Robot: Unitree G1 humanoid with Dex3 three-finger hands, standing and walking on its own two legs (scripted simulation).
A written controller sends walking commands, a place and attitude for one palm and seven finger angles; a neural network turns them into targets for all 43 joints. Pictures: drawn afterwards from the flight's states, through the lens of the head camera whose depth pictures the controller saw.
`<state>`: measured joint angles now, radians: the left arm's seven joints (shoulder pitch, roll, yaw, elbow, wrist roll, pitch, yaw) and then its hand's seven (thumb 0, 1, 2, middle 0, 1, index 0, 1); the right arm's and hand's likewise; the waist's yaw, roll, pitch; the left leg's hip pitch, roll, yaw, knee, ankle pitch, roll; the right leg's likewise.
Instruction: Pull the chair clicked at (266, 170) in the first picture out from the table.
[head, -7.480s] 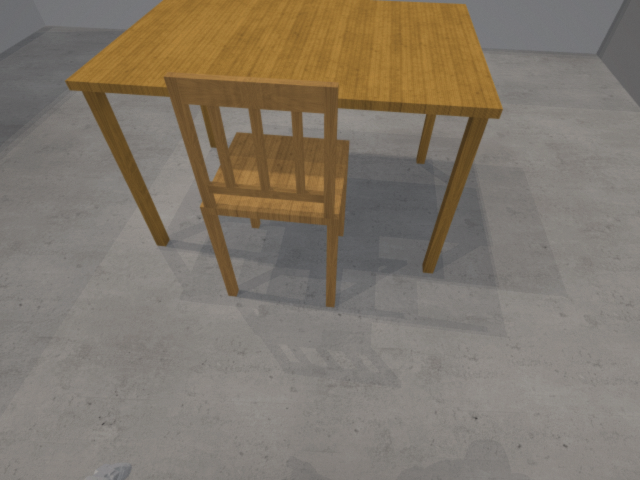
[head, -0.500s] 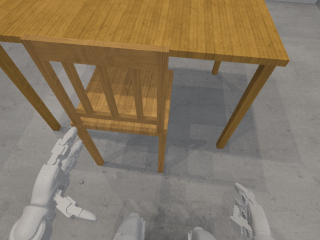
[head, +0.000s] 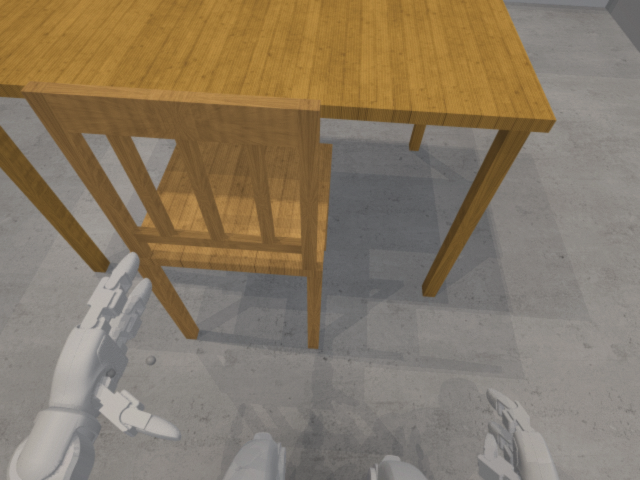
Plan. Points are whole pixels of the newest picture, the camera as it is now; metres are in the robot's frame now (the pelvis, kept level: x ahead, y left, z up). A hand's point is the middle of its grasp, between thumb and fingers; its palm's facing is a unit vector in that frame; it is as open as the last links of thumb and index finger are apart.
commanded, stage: raise the hand toward the chair's back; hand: left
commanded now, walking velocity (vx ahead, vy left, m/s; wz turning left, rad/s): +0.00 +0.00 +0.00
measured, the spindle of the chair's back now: (203, 193) +0.54 +0.22 -0.02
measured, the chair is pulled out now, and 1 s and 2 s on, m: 0.00 0.00 0.00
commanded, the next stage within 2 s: aim the fingers beside a spindle in 0.18 s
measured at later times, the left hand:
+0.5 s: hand (170, 353) +0.25 +0.19 +0.04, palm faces -0.07 -1.00 -0.03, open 16.9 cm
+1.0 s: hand (214, 310) +0.32 +0.15 +0.02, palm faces -0.08 -1.00 -0.03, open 16.9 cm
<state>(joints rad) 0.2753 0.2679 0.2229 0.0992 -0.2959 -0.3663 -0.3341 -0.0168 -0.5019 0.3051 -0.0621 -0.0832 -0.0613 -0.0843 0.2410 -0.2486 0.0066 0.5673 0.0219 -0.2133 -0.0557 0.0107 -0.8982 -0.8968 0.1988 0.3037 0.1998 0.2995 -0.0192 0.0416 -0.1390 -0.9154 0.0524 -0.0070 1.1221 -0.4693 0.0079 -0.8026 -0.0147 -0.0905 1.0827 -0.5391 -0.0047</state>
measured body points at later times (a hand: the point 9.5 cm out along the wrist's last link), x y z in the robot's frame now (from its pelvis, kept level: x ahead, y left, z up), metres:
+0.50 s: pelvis -0.01 +0.00 -0.01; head +0.07 +0.01 +0.44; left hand +0.25 +0.24 +0.04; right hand +0.18 -0.24 -0.09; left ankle +0.04 +0.11 -0.66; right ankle +0.00 -0.12 -0.66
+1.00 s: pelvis +0.00 +0.00 -0.02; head +0.09 +0.00 +0.42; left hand +0.31 +0.21 +0.02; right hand +0.15 -0.25 -0.12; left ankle +0.04 +0.11 -0.66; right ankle +0.00 -0.12 -0.66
